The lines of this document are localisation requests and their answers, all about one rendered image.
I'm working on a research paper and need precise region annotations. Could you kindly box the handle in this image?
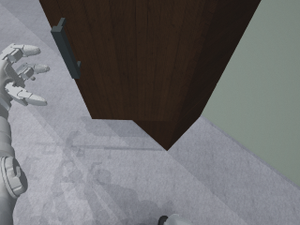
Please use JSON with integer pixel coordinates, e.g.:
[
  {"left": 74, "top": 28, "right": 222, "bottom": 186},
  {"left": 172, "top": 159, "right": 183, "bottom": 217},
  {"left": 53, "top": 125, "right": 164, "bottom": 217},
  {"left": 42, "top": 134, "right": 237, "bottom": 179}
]
[{"left": 51, "top": 18, "right": 82, "bottom": 79}]

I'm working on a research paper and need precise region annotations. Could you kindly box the robot left upper arm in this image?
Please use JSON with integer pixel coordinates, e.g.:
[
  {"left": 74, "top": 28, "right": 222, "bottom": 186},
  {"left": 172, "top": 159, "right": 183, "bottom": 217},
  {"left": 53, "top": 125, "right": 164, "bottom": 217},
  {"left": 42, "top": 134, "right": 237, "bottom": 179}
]
[{"left": 0, "top": 157, "right": 28, "bottom": 225}]

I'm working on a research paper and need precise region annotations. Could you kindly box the robot right foot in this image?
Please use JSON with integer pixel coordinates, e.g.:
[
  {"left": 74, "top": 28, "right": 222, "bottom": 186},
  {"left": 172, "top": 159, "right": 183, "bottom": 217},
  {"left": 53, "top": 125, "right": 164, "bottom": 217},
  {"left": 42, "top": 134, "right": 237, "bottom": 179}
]
[{"left": 157, "top": 216, "right": 168, "bottom": 225}]

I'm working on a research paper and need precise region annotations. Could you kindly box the robot left hand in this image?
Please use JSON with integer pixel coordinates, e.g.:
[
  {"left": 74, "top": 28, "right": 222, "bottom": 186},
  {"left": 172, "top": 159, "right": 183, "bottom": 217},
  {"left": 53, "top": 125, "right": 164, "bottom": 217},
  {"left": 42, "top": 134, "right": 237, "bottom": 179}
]
[{"left": 0, "top": 43, "right": 50, "bottom": 106}]

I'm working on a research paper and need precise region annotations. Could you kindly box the right robot shin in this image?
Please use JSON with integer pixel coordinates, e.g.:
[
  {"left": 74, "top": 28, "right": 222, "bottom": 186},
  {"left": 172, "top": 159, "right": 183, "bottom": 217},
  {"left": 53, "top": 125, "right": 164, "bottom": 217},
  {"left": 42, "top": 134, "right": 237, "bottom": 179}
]
[{"left": 167, "top": 214, "right": 180, "bottom": 220}]

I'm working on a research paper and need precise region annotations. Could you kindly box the cupboard door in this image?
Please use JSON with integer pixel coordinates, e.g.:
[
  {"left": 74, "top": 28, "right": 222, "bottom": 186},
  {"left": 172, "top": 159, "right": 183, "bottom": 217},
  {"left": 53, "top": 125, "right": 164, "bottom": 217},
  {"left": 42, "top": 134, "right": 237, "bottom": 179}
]
[{"left": 38, "top": 0, "right": 206, "bottom": 122}]

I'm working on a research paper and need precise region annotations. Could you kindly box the left robot forearm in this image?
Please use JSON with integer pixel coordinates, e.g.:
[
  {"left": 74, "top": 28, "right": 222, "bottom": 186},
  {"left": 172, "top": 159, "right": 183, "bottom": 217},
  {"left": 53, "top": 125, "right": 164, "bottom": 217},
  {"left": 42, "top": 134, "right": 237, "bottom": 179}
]
[{"left": 0, "top": 93, "right": 15, "bottom": 158}]

